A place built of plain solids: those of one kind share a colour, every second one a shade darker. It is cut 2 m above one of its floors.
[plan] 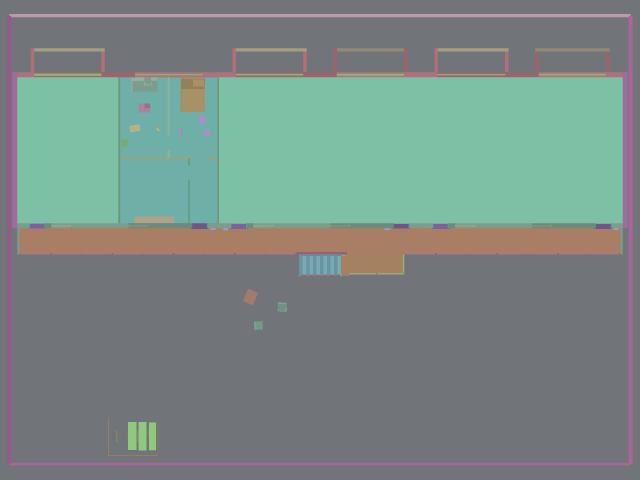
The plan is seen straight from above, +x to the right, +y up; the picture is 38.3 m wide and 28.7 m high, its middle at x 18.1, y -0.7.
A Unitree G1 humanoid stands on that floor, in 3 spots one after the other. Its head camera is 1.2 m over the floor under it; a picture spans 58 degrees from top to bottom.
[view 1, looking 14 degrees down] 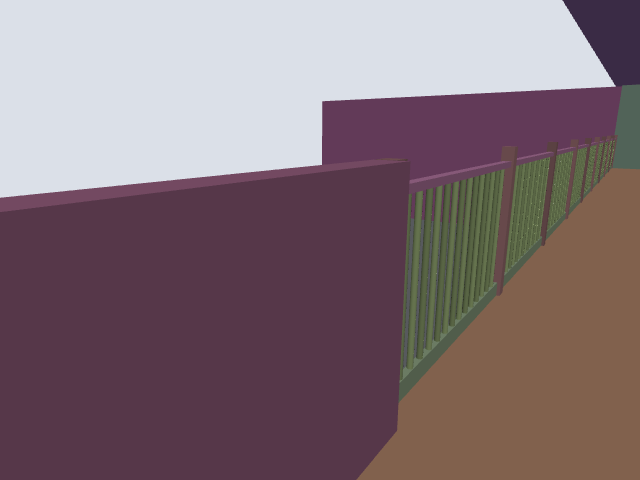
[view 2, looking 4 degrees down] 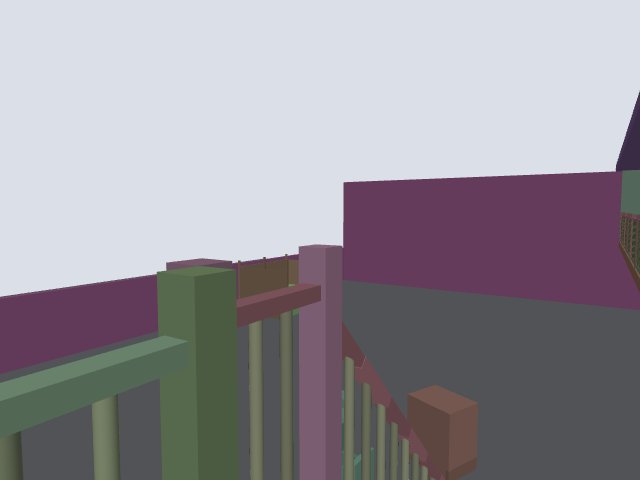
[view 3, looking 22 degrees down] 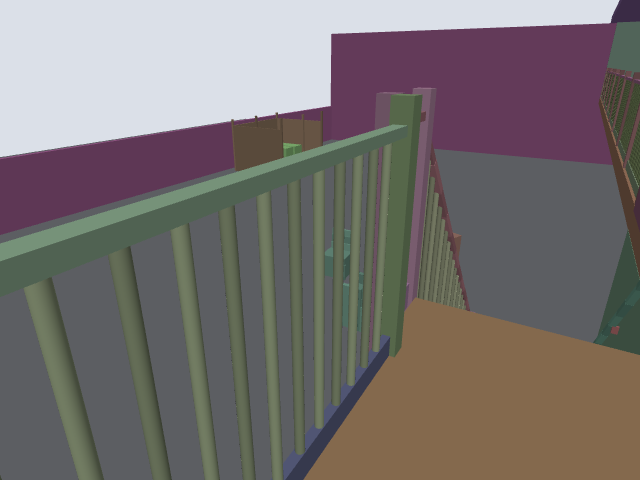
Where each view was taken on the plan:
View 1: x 18.15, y -0.77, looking -144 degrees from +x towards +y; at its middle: deck_guard_stair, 1.14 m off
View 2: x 20.35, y -2.17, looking -147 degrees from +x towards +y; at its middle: nothing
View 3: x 21.45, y -2.17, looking -150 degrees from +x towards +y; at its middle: head_edge_guard_bal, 1.16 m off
